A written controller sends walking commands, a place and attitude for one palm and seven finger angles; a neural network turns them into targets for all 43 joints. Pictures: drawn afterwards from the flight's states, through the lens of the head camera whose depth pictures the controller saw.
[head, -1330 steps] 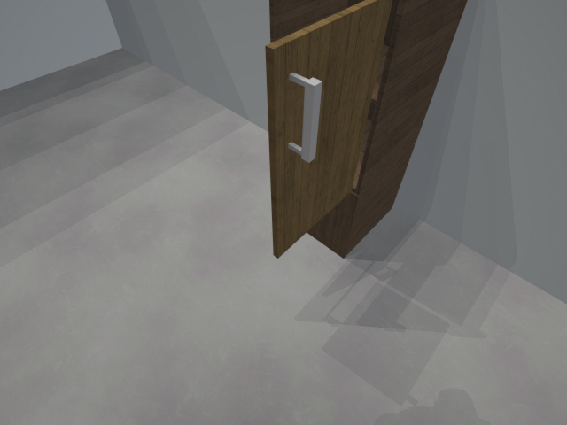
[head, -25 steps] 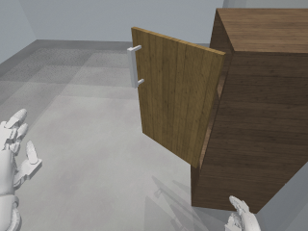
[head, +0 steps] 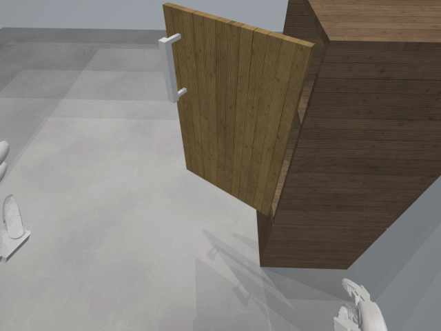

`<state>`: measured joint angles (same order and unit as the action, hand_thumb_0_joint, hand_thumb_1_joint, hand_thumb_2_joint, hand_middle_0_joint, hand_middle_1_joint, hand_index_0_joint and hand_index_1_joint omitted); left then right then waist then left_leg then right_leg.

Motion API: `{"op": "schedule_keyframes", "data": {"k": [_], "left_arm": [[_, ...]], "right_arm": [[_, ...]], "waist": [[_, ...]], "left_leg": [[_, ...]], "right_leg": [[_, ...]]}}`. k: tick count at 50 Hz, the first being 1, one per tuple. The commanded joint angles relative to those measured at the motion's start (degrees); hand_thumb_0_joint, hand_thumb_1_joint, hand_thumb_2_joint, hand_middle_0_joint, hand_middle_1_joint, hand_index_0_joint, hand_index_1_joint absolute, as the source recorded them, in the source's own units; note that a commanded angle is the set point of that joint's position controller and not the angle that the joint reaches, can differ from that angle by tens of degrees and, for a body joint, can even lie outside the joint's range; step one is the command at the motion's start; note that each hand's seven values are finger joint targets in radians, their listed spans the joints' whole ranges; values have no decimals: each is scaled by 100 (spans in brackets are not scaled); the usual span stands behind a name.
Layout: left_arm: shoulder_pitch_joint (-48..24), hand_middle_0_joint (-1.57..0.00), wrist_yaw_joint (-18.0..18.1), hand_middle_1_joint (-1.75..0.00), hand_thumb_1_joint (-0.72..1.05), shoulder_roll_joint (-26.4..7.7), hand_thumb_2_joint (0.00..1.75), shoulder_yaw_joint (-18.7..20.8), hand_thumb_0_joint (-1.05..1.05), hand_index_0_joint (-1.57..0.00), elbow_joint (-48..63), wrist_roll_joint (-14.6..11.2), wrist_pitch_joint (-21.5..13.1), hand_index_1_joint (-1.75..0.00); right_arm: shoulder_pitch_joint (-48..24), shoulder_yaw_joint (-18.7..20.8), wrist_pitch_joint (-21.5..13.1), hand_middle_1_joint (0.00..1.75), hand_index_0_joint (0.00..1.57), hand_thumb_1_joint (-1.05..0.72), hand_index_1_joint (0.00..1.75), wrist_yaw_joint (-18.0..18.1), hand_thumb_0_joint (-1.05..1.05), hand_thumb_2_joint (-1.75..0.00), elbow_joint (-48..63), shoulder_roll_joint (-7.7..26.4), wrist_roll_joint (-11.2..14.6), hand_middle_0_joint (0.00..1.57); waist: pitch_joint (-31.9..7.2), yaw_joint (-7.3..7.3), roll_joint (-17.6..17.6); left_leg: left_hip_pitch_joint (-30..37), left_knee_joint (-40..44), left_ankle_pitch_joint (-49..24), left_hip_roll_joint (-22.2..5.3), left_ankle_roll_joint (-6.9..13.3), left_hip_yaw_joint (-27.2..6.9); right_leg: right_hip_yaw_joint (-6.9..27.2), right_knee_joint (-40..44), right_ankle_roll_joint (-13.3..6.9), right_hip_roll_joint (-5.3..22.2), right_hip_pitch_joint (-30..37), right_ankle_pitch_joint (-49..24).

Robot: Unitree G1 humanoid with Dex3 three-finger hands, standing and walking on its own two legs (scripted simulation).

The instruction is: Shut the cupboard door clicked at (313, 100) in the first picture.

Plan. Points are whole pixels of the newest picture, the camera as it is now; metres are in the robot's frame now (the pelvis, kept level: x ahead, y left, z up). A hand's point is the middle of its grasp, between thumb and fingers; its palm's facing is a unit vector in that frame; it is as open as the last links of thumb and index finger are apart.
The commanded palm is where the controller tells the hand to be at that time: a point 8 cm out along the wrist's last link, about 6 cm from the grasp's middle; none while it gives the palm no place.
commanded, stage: step back with the hand held close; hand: left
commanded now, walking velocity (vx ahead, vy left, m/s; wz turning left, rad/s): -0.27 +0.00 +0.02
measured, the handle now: (174, 69) +0.69 +0.16 +0.12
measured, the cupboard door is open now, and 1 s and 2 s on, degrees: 56 56 56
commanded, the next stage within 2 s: stop stepping back and stand still in 1.08 s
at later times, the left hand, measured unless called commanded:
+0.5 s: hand out of the picture +0.13 +0.25 +0.18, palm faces +0.51 -0.71 -0.48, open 7.4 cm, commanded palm +0.06 +0.29 +0.19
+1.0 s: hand out of the picture +0.04 +0.26 +0.21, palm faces +0.57 -0.71 -0.41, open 7.4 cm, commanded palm +0.00 +0.28 +0.19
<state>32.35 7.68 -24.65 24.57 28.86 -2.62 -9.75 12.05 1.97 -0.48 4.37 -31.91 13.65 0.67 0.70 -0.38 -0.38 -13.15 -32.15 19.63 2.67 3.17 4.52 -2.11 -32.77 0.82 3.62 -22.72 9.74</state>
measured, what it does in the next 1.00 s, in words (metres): walks backwards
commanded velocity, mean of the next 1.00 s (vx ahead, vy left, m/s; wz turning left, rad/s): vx -0.35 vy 0.00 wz -0.04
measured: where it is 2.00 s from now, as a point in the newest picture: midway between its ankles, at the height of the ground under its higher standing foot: outside the picture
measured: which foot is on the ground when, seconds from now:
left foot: down 0.00-1.00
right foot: down 0.00-0.78, up 0.80-1.00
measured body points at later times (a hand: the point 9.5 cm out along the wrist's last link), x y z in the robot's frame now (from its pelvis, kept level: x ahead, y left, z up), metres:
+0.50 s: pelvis -0.07 -0.02 -0.02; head -0.06 -0.01 +0.43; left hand +0.09 +0.29 +0.21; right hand +0.09 -0.26 -0.09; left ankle -0.03 +0.08 -0.73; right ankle +0.05 -0.14 -0.73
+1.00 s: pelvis -0.13 -0.02 +0.00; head -0.12 +0.00 +0.45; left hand +0.01 +0.30 +0.23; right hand +0.05 -0.23 -0.07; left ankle -0.03 +0.08 -0.73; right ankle -0.23 -0.17 -0.69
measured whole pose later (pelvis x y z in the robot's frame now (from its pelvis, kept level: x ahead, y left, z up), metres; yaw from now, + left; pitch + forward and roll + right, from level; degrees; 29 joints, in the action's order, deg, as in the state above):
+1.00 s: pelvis -0.13 -0.02 +0.00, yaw +0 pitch +4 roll -4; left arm 31.1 10.9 -23.4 30.1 33.0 -3.2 -15.7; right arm 11.5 0.2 -8.7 2.9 -37.2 8.3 -0.5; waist -3.2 2.8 -0.9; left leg -28.7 -31.0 6.1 -6.6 1.9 5.2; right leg -1.4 -45.5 1.9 -2.1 -16.5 28.0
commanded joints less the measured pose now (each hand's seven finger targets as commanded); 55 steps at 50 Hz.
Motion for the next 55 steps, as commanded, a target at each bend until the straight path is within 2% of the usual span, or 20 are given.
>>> {"op": "schedule_keyframes", "data": {"k": [1,6,9,15,19,23,28,31,34,37,38,39,40,41,43,45,49,50,52,55], "left_arm": [[-146,-20,173,-30,90,-899,90,898,0,-20,1036,-55,-369,-30],[-526,-20,157,-30,90,-728,90,754,0,-20,669,47,-418,-30],[-825,-20,171,-30,90,-696,90,672,0,-20,573,134,-451,-30],[-1019,-20,254,-30,90,-1105,90,930,0,-20,1293,195,-632,-30],[-726,-20,349,-30,90,-1040,90,1008,0,-20,1477,197,-763,-30],[-576,-20,365,-30,90,-948,90,1172,0,-20,1209,243,-850,-30],[-736,-20,227,-30,90,-741,90,932,0,-20,522,223,-813,-30],[-1064,-20,214,-30,90,-777,90,733,0,-20,555,217,-764,-30],[-975,-20,288,-30,90,-971,90,713,0,-20,810,183,-719,-30],[-587,-20,346,-30,90,-1138,90,973,0,-20,1407,135,-808,-30],[-477,-20,369,-30,90,-1144,90,1085,0,-20,1705,146,-883,-30],[-461,-20,406,-30,90,-1090,90,1256,0,-20,1862,224,-934,-30],[-542,-20,427,-30,90,-1244,90,1358,0,-20,1921,219,-923,-30],[-644,-20,440,-30,90,-1378,90,1478,0,-20,2192,120,-947,-30],[-256,-20,390,-30,90,-1107,90,1362,0,-20,1807,-1,-930,-30],[-102,-20,369,-30,90,-753,90,1119,0,-20,1506,-83,-854,-30],[-864,-20,251,-30,90,-354,90,259,0,-20,986,-66,-729,-30],[-1102,-20,235,-30,90,-306,90,140,0,-20,907,0,-705,-30],[-1333,-20,168,-30,90,-494,90,160,0,-20,896,-7,-723,-30],[-1006,-20,162,-30,90,-1327,90,783,0,-20,1238,-42,-791,-30]], "right_arm": [[-457,208,-278,30,20,-90,30,66,0,-90,983,666,-11,20],[-467,166,-341,30,20,-90,30,98,0,-90,967,699,-16,20],[-357,167,-350,30,20,-90,30,96,0,-90,981,725,20,20],[-381,130,-417,30,20,-90,30,25,0,-90,961,660,-39,20],[-319,100,-496,30,20,-90,30,30,0,-90,941,647,-48,20],[-331,155,-638,30,20,-90,30,89,0,-90,953,720,-17,20],[-229,199,-683,30,20,-90,30,54,0,-90,825,741,-4,20],[-278,210,-651,30,20,-90,30,-38,0,-90,734,677,-18,20],[-351,150,-539,30,20,-90,30,-164,0,-90,648,482,-30,20],[-297,160,-461,30,20,-90,30,-107,0,-90,735,549,-18,20],[-326,187,-492,30,20,-90,30,-49,0,-90,816,671,-30,20],[-538,197,-577,30,20,-90,30,3,0,-90,888,735,-76,20],[-580,185,-696,30,20,-90,30,31,0,-90,846,556,-126,20],[-471,235,-798,30,20,-90,30,42,0,-90,698,453,-158,20],[-546,404,-962,30,20,-90,30,-41,0,-90,529,572,-51,20],[-417,323,-1082,30,20,-90,30,-37,0,-90,430,489,-69,20],[-334,139,-1200,30,20,-90,30,-81,0,-90,48,546,-129,20],[-364,149,-1202,30,20,-90,30,-79,0,-90,-20,563,-148,20],[-443,171,-1149,30,20,-90,30,-87,0,-90,-27,574,-140,20],[-618,119,-950,30,20,-90,30,-53,0,-90,250,314,-108,20]], "waist": [[-892,71,-447],[-199,43,-520],[-14,-18,-204],[-478,-5,352],[-709,-41,-205],[-728,34,-1011],[-135,-24,-76],[-5,-25,724],[-431,-43,1363],[-882,-118,415],[-976,-111,-671],[-1018,-40,-2019],[-938,-62,-2185],[-1117,-49,-1545],[-1308,103,-1001],[-1049,79,-1256],[-721,-70,-1257],[-685,-58,-1427],[-985,11,-1052],[-1497,44,592]], "left_leg": [[-1039,758,-2884,-1162,-334,-946],[-2528,1196,-353,-1350,106,-1035],[-3114,983,1356,-1044,191,-913],[-2051,2,1615,-525,95,-861],[-2116,562,1735,-733,196,-1114],[-3597,1347,1960,-1383,418,-1431],[-3786,579,1982,-947,198,-1032],[-2622,-561,1808,-531,-7,-838],[-1236,-1225,1004,-351,-143,-656],[-816,180,1152,-666,101,-1049],[-1461,981,1645,-1212,360,-1620],[-2830,2012,2318,-2200,730,-2510],[-3049,2387,1637,-2612,883,-2838],[-2276,2062,513,-2625,848,-2430],[-1425,1506,252,-2262,481,-1439],[-838,1389,-520,-2047,364,-1161],[139,1479,-1624,-2145,208,-1283],[286,1397,-1885,-2079,154,-1179],[573,1035,-2221,-1906,-66,-942],[410,-149,-1156,-914,-517,40]], "right_leg": [[443,-703,-177,94,1499,-1554],[523,-1005,-57,-37,1844,-1038],[936,-736,-142,94,1874,-805],[1847,755,-434,629,743,1144],[1298,271,-276,298,931,1136],[608,-1437,-1,-286,2348,-498],[1390,-871,-205,-8,1805,-793],[2428,764,-531,714,237,1048],[2384,1613,-697,1133,-637,1995],[1468,571,-345,520,-599,1512],[979,-585,-125,6,-124,1255],[320,-2497,110,-677,1019,777],[425,-3762,123,-801,1002,1291],[624,-4140,66,-727,416,1609],[439,-3587,55,-755,196,1838],[101,-2247,74,-543,26,1929],[-3,-183,100,-589,10,1809],[-17,335,73,-574,126,1463],[41,1279,-4,-480,396,631],[941,1318,-337,670,425,-1897]]}}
